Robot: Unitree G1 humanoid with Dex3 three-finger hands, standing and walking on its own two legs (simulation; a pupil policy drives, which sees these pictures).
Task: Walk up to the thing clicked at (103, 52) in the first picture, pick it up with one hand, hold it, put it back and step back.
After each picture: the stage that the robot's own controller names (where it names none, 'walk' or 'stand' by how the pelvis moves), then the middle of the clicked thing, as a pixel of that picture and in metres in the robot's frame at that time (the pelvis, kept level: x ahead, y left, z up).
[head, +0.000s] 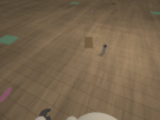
stand; (104, 50) +1.46 -0.25 -0.65
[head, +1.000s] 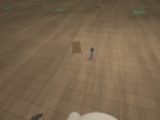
walk; (91, 53) +1.35 +0.11 -0.63
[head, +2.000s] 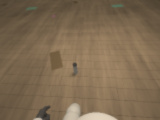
walk; (75, 68) +0.83 +0.30 -0.65
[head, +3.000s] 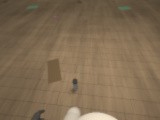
walk; (75, 84) +0.53 +0.23 -0.63
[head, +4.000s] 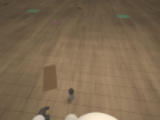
stand; (71, 94) +0.44 +0.22 -0.64
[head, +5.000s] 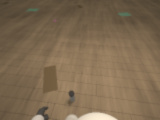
stand; (72, 96) +0.40 +0.21 -0.64
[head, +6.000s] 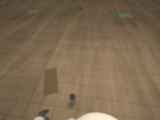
stand; (73, 99) +0.37 +0.20 -0.66
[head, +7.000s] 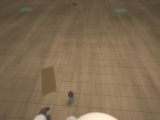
stand; (71, 97) +0.37 +0.22 -0.66
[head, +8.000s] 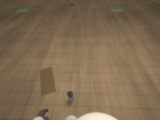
stand; (70, 96) +0.38 +0.23 -0.65
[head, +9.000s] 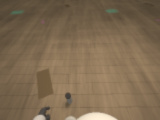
stand; (69, 98) +0.36 +0.25 -0.65
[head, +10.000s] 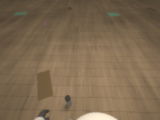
stand; (68, 101) +0.35 +0.24 -0.66
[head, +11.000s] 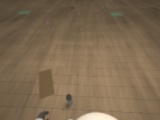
stand; (69, 100) +0.36 +0.23 -0.66
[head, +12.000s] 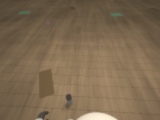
stand; (69, 100) +0.36 +0.23 -0.66
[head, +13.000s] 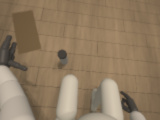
go down; (63, 58) +0.46 +0.22 -0.31
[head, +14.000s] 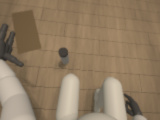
go down; (64, 57) +0.47 +0.22 -0.27
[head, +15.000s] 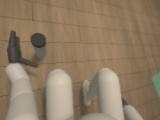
close in; (40, 48) +0.46 +0.26 -0.17
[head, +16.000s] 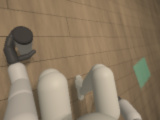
close; (24, 44) +0.45 +0.28 -0.17
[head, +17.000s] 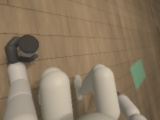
lift; (28, 49) +0.41 +0.26 -0.17
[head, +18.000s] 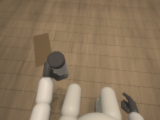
lift; (60, 68) +0.33 +0.19 +0.03
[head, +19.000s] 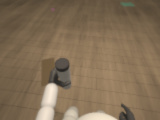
hold; (64, 76) +0.30 +0.18 +0.04
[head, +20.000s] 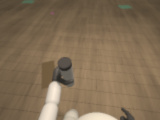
hold; (67, 74) +0.32 +0.16 +0.05
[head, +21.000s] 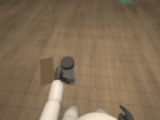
crouch; (69, 73) +0.33 +0.15 +0.03
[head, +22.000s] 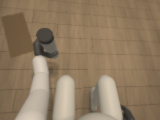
crouch; (50, 46) +0.47 +0.23 -0.03
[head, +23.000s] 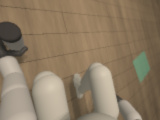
lower; (15, 42) +0.46 +0.28 -0.17
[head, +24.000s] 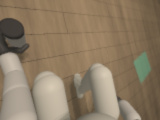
lower; (17, 39) +0.47 +0.28 -0.16
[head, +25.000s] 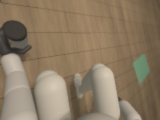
lower; (19, 40) +0.46 +0.28 -0.17
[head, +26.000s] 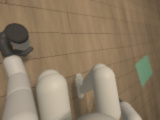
lower; (21, 42) +0.45 +0.28 -0.17
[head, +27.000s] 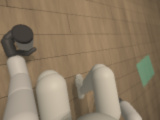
loosen; (25, 43) +0.46 +0.27 -0.16
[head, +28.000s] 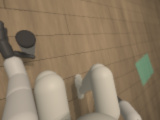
withdraw; (27, 46) +0.45 +0.25 -0.18
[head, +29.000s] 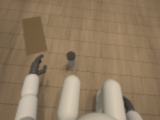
walk; (71, 60) +0.48 +0.18 -0.29
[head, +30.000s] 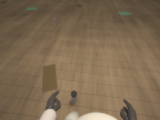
stand; (74, 97) +0.40 +0.16 -0.59
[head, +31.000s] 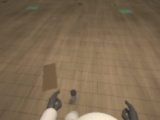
stand; (73, 95) +0.40 +0.18 -0.60
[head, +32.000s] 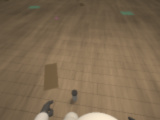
stand; (74, 95) +0.40 +0.17 -0.62
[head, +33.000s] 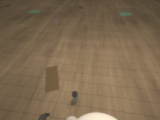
walk; (75, 97) +0.41 +0.18 -0.65
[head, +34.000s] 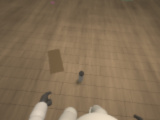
walk; (80, 76) +0.58 +0.09 -0.63
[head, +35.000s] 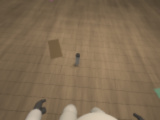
walk; (77, 59) +0.90 +0.19 -0.64
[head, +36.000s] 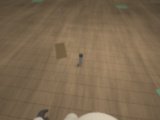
stand; (80, 59) +1.03 +0.19 -0.65
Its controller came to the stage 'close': yes
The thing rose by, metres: 0.70
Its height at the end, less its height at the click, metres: +0.00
